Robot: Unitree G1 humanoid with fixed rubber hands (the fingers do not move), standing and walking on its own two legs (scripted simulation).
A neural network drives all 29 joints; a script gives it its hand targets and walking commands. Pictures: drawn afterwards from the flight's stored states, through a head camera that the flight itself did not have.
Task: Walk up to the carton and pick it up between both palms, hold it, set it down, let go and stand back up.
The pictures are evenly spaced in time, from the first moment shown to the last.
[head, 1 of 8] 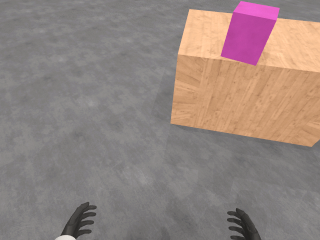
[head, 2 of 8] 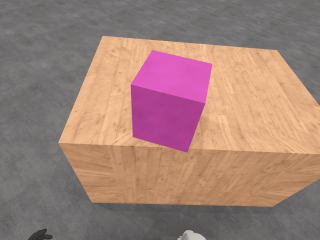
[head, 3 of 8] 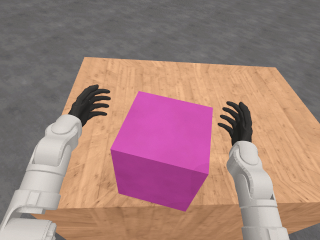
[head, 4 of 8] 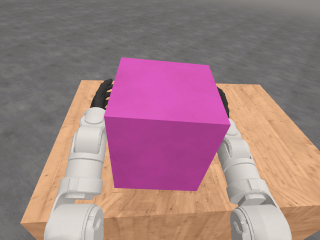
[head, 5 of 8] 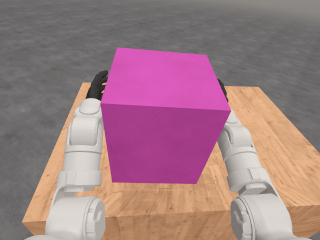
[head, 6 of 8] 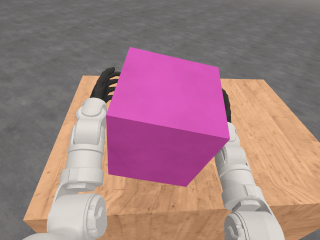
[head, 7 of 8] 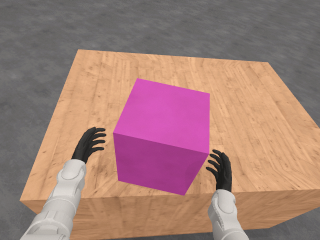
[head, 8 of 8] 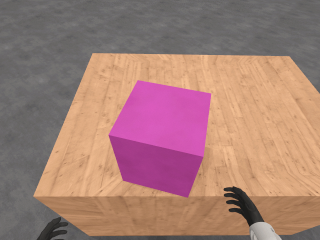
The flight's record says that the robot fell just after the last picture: no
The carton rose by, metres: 0.19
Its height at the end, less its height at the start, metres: +0.00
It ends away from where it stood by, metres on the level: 0.01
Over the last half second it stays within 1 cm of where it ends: yes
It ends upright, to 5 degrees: yes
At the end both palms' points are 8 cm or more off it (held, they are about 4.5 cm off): yes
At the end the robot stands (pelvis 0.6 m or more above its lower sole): yes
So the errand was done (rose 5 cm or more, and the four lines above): yes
